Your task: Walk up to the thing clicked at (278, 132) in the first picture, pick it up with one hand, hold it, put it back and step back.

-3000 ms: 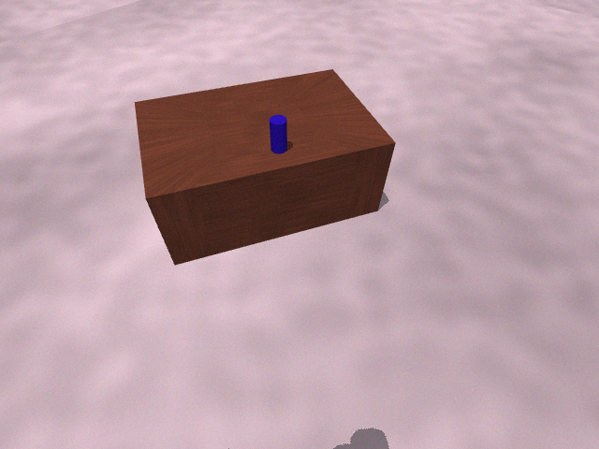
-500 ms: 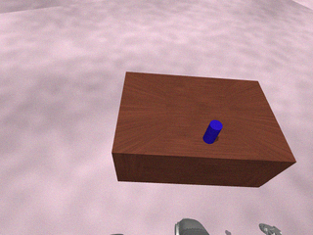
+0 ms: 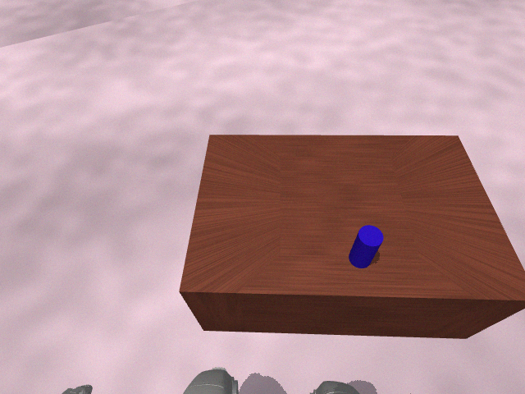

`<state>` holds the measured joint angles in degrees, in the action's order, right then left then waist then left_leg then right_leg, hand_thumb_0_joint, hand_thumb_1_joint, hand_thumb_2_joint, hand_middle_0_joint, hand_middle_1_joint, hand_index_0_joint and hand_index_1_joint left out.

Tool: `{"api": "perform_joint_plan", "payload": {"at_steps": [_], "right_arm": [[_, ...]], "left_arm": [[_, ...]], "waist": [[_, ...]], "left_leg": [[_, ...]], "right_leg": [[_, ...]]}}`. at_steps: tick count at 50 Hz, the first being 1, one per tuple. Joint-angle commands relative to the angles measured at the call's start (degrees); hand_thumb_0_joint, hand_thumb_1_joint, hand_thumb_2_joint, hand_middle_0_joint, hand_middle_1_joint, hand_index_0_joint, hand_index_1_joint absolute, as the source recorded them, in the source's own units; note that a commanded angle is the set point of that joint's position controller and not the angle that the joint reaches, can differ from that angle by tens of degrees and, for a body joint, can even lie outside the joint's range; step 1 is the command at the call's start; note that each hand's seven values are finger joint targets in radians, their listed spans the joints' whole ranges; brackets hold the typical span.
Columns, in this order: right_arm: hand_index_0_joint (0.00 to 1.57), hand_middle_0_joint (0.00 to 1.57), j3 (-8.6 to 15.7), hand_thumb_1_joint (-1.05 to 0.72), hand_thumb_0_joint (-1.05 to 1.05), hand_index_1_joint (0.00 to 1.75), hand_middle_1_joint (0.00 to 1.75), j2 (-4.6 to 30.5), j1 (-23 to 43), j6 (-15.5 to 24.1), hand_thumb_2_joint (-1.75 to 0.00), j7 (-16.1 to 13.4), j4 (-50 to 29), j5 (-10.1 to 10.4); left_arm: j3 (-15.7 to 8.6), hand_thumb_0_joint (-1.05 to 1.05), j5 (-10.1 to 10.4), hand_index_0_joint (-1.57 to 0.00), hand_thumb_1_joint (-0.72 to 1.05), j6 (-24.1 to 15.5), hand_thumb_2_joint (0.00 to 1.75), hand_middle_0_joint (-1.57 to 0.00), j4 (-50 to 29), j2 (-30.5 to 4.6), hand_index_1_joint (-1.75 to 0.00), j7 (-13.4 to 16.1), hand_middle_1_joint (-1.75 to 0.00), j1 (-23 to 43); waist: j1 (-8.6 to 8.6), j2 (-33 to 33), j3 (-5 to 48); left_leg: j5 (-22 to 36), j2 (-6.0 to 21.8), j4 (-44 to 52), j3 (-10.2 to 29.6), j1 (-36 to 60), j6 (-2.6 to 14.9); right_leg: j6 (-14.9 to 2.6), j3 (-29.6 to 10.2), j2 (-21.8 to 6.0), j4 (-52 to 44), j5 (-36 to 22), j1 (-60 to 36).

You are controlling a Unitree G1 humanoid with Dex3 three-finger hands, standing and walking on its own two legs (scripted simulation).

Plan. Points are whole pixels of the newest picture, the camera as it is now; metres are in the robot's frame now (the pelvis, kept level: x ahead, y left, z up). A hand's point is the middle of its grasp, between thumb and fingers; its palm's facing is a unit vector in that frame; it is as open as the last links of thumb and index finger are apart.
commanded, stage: walk up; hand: right
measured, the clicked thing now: (364, 247) +0.49 -0.25 -0.30
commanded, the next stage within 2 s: stand in 1.28 s
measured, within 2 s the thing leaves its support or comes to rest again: neither
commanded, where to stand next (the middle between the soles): +0.08 +0.03 m, yaw +0 degrees
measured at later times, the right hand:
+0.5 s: hand (416, 382) +0.15 -0.23 -0.13, palm faces -0.04 +0.95 -0.32, open 7.3 cm
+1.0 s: hand out of the picture +0.10 -0.24 -0.13, palm faces +0.01 +0.95 -0.32, open 7.4 cm
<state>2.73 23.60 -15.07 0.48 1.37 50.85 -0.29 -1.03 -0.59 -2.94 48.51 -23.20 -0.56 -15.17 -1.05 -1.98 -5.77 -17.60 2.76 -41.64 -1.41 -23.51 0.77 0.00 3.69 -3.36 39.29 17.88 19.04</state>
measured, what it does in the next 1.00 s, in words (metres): steps on the spot: left foot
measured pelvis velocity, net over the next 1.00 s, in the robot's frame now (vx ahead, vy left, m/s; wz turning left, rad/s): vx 0.03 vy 0.02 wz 0.00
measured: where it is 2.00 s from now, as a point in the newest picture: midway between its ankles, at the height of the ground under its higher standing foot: outside the picture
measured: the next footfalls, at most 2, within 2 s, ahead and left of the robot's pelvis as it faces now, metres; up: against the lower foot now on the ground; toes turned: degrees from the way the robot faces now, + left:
left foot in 0.02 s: +0.11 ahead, +0.14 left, +0.00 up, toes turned +2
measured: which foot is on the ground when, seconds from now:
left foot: up 0.00-0.00, down 0.02-1.00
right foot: down 0.00-1.00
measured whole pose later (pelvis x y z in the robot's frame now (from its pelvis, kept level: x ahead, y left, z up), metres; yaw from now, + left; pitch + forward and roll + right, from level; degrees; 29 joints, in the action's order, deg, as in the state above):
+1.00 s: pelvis +0.03 +0.02 +0.03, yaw +0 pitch -2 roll +0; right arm 1.4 20.1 -4.9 -0.8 1.6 66.8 -0.2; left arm -0.4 -0.9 -1.2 66.4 -20.3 -0.2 -5.2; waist 0.3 -0.3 -3.0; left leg -7.6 1.1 -20.0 -2.4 -10.2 0.1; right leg 2.2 1.7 -2.9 19.5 10.5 6.7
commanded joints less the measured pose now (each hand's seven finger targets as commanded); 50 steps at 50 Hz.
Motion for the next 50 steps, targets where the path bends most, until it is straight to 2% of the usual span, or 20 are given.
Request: {"api": "perform_joint_plan", "payload": {"at_steps": [1,2,3,4,5,7,8,9,10,13,21,24,27,40,42,45,50], "right_arm": [[0.20,0.20,3.6,-0.90,0.00,0.30,0.30,12.4,-2.8,1.6,-0.90,-1.5,-1.3,-0.9],[0.20,0.20,3.7,-0.90,0.00,0.30,0.30,15.3,1.6,1.9,-0.90,-1.5,-2.8,-1.0],[0.20,0.20,3.6,-0.90,0.00,0.30,0.30,16.1,4.3,1.8,-0.90,-1.3,-2.6,0.0],[0.20,0.20,3.0,-0.90,0.00,0.30,0.30,14.7,5.6,1.6,-0.90,-1.2,-2.1,-0.2],[0.20,0.20,2.2,-0.90,0.00,0.30,0.30,13.5,7.0,1.4,-0.90,-1.2,-1.8,0.1],[0.20,0.20,1.3,-0.90,0.00,0.30,0.30,11.3,9.5,0.9,-0.90,-1.2,-0.8,0.2],[0.20,0.20,1.0,-0.90,0.00,0.30,0.30,10.8,9.2,0.7,-0.90,-1.1,-0.2,0.3],[0.20,0.20,0.9,-0.90,0.00,0.30,0.30,10.4,8.3,0.6,-0.90,-1.0,0.8,0.4],[0.20,0.20,1.1,-0.90,0.00,0.30,0.30,11.0,8.1,0.5,-0.90,-1.0,1.7,0.2],[0.20,0.20,0.7,-0.90,0.00,0.30,0.30,10.6,10.3,0.8,-0.90,-0.9,3.5,0.4],[0.20,0.20,0.4,-0.90,0.00,0.30,0.30,10.2,14.3,0.6,-0.90,-0.8,7.1,0.5],[0.20,0.20,0.2,-0.90,0.00,0.30,0.30,9.4,15.2,0.5,-0.90,-0.8,8.5,0.6],[0.20,0.20,0.3,-0.90,0.00,0.30,0.30,9.4,16.2,0.2,-0.90,-0.7,9.4,0.5],[0.20,0.20,0.3,-0.90,0.00,0.30,0.30,8.8,15.8,0.3,-0.90,-0.6,11.5,0.1],[0.20,0.20,0.5,-0.90,0.00,0.30,0.30,9.1,15.6,0.2,-0.90,-0.7,11.6,-0.1],[0.20,0.20,0.5,-0.90,0.00,0.30,0.30,8.8,15.0,0.2,-0.90,-0.7,11.7,-0.1],[0.20,0.20,0.6,-0.90,0.00,0.30,0.30,8.8,13.9,0.4,-0.90,-0.8,12.0,-0.1]], "left_arm": [[-2.5,0.00,1.0,-0.20,0.90,0.0,0.90,-0.20,-3.5,-12.0,-0.30,1.3,-0.30,3.7],[-2.0,0.00,1.7,-0.20,0.90,0.5,0.90,-0.20,-3.0,-9.8,-0.30,1.2,-0.30,1.6],[-2.5,0.00,1.8,-0.20,0.90,1.2,0.90,-0.20,-0.4,-11.4,-0.30,1.6,-0.30,1.6],[-2.5,0.00,1.2,-0.20,0.90,1.2,0.90,-0.20,1.0,-11.4,-0.30,1.7,-0.30,1.6],[-2.4,0.00,1.1,-0.20,0.90,1.0,0.90,-0.20,2.3,-10.9,-0.30,1.6,-0.30,1.4],[-2.4,0.00,0.9,-0.20,0.90,0.3,0.90,-0.20,4.2,-12.0,-0.30,1.5,-0.30,1.2],[-2.6,0.00,0.6,-0.20,0.90,0.0,0.90,-0.20,4.5,-13.4,-0.30,1.6,-0.30,2.6],[-2.6,0.00,0.4,-0.20,0.90,-0.1,0.90,-0.20,4.7,-14.5,-0.30,1.5,-0.30,5.0],[-2.4,0.00,0.3,-0.20,0.90,-0.1,0.90,-0.20,4.8,-14.5,-0.30,1.5,-0.30,6.7],[-1.4,0.00,0.6,-0.20,0.90,-0.1,0.90,-0.20,6.8,-12.2,-0.30,1.4,-0.30,7.9],[-0.9,0.00,0.6,-0.20,0.90,-0.2,0.90,-0.20,11.0,-11.2,-0.30,1.4,-0.30,10.1],[-0.8,0.00,0.7,-0.20,0.90,0.0,0.90,-0.20,12.0,-10.7,-0.30,1.3,-0.30,11.7],[-0.7,0.00,0.4,-0.20,0.90,0.2,0.90,-0.20,12.8,-10.6,-0.30,1.2,-0.30,12.8],[-1.2,0.00,0.1,-0.20,0.90,0.5,0.90,-0.20,14.4,-10.2,-0.30,1.1,-0.30,13.0],[-1.3,0.00,-0.1,-0.20,0.90,0.8,0.90,-0.20,14.3,-10.2,-0.30,1.1,-0.30,13.4],[-1.3,0.00,-0.2,-0.20,0.90,0.8,0.90,-0.20,14.5,-9.8,-0.30,1.0,-0.30,13.0],[-1.6,0.00,-0.2,-0.20,0.90,0.6,0.90,-0.20,14.2,-9.7,-0.30,1.1,-0.30,13.3]], "waist": [[2.34,2.9,7.5],[-0.10,-4.3,7.7],[-0.15,-6.9,7.7],[-0.61,-5.4,7.7],[-1.18,-4.8,7.4],[-1.61,-5.2,7.5],[-0.89,-4.1,6.5],[0.61,-2.2,6.1],[1.30,-1.2,6.5],[0.64,-0.9,7.4],[0.61,1.0,10.1],[0.65,1.4,8.8],[0.89,2.2,7.6],[0.41,1.7,7.8],[0.73,1.3,6.6],[0.78,0.9,6.2],[1.05,1.5,8.3]], "left_leg": [[10.9,3.5,11.5,5.9,12.9,2.73],[8.0,11.3,16.8,18.3,9.0,6.60],[3.0,13.9,18.4,21.0,4.4,11.01],[4.1,13.2,17.8,20.5,3.0,11.02],[4.5,11.0,16.8,16.3,1.2,9.41],[6.1,6.0,12.7,9.6,1.9,4.40],[4.8,4.7,11.5,8.7,1.6,2.87],[3.0,3.5,11.8,7.7,4.0,2.16],[2.9,3.4,11.9,7.4,7.3,2.35],[7.0,5.2,14.5,8.7,9.7,3.23],[13.6,5.2,17.7,6.5,15.1,2.32],[12.9,5.2,20.2,6.4,15.5,1.77],[9.3,5.0,22.1,6.2,15.3,1.38],[10.3,4.8,25.3,5.6,16.9,0.44],[6.1,4.7,26.4,6.0,15.3,0.39],[3.9,5.0,27.4,6.8,14.0,0.49],[9.8,4.6,25.5,5.8,15.8,0.44]], "right_leg": [[-5.71,-6.9,-7.8,-3.1,-9.8,6.7],[-2.11,-3.7,-1.3,1.4,0.8,5.9],[-1.85,-1.7,1.7,4.6,9.9,0.0],[-1.69,-2.5,1.6,3.4,10.5,-2.4],[-2.01,-2.8,1.3,-0.4,7.5,-4.8],[-2.68,-5.9,-1.9,-7.5,-2.3,-6.4],[-3.45,-9.2,-4.1,-10.3,-2.9,-5.4],[-4.44,-10.7,-5.7,-11.5,-2.8,-3.2],[-4.22,-10.1,-5.7,-11.3,-3.4,-1.3],[-2.54,-7.0,-3.4,-12.2,-6.3,-3.2],[-1.57,-6.4,-4.4,-16.2,-13.4,-7.8],[-1.30,-6.6,-4.6,-18.2,-11.7,-7.9],[-1.08,-6.9,-4.8,-20.9,-9.4,-8.3],[-0.53,-6.5,-4.8,-23.7,-10.0,-10.5],[-0.60,-6.4,-4.6,-24.0,-8.0,-10.2],[-0.74,-6.2,-4.1,-23.8,-6.3,-10.8],[-0.78,-6.5,-4.7,-24.1,-9.7,-12.0]]}}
